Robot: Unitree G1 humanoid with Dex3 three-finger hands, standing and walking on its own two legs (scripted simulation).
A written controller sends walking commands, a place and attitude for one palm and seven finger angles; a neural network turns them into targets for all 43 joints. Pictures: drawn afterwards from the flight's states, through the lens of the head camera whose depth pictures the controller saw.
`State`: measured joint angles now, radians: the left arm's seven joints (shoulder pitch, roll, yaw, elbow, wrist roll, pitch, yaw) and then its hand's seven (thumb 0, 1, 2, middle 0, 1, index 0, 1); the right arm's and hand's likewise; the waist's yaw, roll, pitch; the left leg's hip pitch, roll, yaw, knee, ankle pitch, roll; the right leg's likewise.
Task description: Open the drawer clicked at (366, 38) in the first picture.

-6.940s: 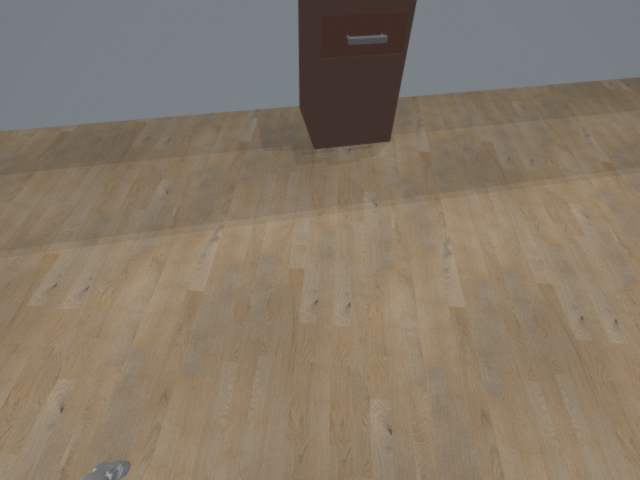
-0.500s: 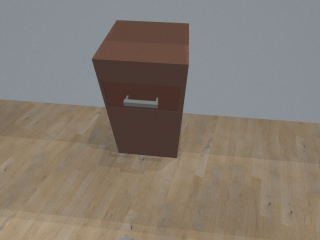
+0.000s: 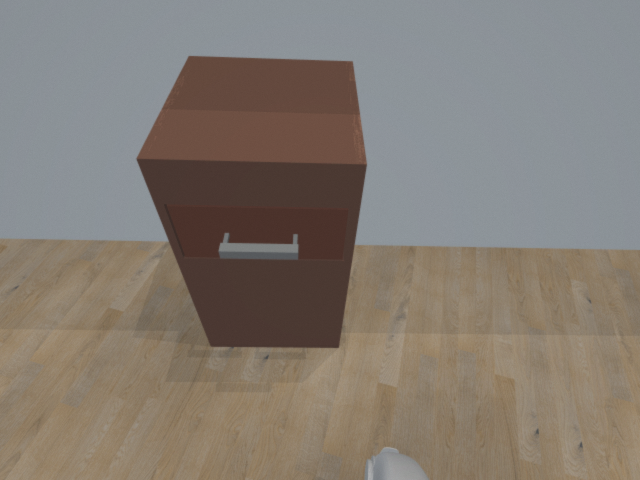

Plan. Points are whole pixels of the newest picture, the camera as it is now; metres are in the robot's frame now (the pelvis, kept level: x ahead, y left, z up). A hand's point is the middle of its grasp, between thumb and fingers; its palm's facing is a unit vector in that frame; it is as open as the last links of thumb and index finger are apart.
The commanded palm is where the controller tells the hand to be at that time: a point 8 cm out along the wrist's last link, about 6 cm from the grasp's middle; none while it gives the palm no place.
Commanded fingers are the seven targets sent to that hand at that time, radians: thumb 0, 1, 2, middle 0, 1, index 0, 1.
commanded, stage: take the last steps up to it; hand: left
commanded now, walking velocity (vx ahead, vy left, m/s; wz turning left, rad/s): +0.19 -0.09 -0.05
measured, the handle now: (260, 244) +0.63 +0.15 -0.19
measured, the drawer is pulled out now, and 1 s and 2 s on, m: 0.00 0.00 0.00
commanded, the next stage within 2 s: come to a stop and stand still in 0.08 s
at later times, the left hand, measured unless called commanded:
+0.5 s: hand (235, 458) +0.19 +0.13 -0.16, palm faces +0.04 -0.96 -0.27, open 7.3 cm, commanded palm none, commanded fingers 0.00 0.90 0.90 -0.20 -0.30 -0.20 -0.30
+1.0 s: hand out of the picture +0.07 +0.23 -0.18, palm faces +0.03 -0.96 -0.26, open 7.4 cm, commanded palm none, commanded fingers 0.00 0.90 0.90 -0.20 -0.30 -0.20 -0.30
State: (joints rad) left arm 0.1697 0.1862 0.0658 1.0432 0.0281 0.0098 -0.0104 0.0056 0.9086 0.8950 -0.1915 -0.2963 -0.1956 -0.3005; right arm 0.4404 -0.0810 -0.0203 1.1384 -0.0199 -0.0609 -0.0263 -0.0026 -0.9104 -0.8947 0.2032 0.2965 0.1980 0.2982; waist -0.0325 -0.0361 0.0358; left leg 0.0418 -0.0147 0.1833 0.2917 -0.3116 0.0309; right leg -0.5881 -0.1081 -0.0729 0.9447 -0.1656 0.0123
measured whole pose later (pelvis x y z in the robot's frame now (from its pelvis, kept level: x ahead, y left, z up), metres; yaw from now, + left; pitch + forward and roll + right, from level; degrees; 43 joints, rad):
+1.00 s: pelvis +0.05 +0.03 -0.01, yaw -2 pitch -3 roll +2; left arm 0.33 0.19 0.03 0.98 0.03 0.05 0.02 0.01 0.90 0.89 -0.20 -0.30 -0.20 -0.30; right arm 0.31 -0.18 -0.01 0.92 -0.02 0.04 -0.01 0.00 -0.91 -0.89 0.20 0.30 0.20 0.30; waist 0.01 0.01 -0.01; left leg -0.19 -0.07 0.11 0.55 -0.32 0.08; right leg -0.32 -0.04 -0.01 0.62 -0.24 -0.01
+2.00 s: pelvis +0.07 +0.02 +0.00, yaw +0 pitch -1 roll +0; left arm 0.31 0.12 -0.01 1.12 0.02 -0.01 0.04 0.02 0.92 0.89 -0.20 -0.30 -0.20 -0.30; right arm 0.31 -0.13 0.02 1.11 -0.01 -0.02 -0.04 0.00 -0.91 -0.89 0.20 0.30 0.20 0.30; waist 0.00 0.00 0.02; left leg -0.13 -0.04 0.06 0.42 -0.27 0.05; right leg -0.23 0.00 -0.04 0.43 -0.18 -0.01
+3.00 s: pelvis +0.14 -0.04 +0.00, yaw -2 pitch -2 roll +0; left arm 0.32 0.13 0.01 1.06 0.02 0.00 0.05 0.01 0.90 0.89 -0.20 -0.30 -0.20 -0.30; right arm 0.22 -0.16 -0.01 1.04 0.00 0.02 -0.04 -0.01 -0.94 -0.89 0.20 0.30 0.20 0.30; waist 0.02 -0.01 0.04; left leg -0.24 -0.01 0.03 0.47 -0.20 0.02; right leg -0.11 0.08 -0.08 0.41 -0.28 -0.09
